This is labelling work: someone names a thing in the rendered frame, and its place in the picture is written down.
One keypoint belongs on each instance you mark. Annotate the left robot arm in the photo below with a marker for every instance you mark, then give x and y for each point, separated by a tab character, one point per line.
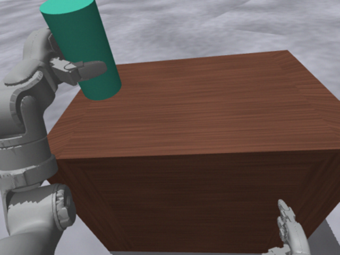
35	216

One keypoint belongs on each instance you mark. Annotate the can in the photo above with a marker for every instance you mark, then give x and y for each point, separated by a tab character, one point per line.
79	32

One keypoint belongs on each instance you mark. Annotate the left robot hand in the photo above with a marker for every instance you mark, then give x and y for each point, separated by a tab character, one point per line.
41	45

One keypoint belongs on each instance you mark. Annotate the right robot hand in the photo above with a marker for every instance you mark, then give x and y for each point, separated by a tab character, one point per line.
291	232

